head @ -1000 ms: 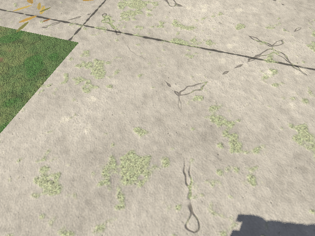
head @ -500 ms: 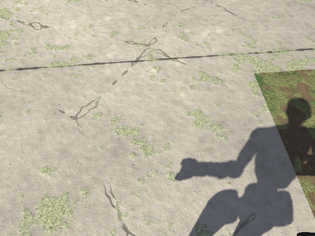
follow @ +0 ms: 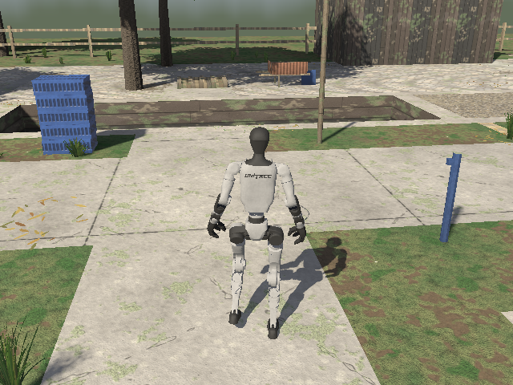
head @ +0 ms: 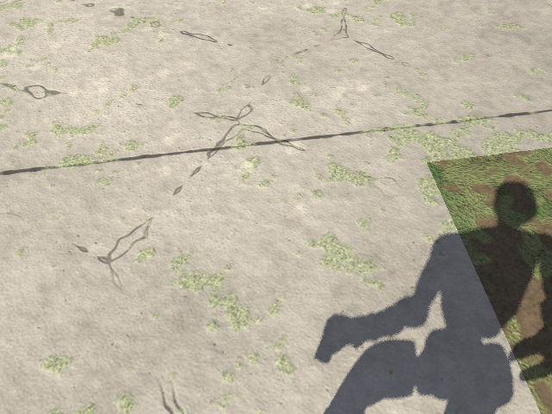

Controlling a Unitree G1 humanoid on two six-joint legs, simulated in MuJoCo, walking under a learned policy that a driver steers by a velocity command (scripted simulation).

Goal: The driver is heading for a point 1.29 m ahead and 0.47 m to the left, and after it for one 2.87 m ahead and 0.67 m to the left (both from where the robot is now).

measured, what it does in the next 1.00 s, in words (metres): walks ahead, turning left: left foot, then right foot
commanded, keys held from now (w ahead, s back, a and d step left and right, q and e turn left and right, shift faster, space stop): q+shift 0.66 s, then shift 0.14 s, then w+shift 0.20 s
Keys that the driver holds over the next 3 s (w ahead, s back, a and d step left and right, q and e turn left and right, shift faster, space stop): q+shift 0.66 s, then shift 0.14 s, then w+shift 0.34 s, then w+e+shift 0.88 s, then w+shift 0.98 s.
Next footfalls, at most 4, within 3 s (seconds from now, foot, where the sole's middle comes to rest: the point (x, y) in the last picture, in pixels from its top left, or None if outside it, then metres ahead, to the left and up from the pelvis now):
0.26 left None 0.30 0.11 -0.78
0.74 right None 0.46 -0.03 -0.78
1.12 left None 0.27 0.12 -0.78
1.56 right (209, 336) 0.71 0.25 -0.78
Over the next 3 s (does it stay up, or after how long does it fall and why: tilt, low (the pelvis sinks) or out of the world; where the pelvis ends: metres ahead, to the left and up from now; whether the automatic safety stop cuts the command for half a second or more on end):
stays up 1.85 0.38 -0.01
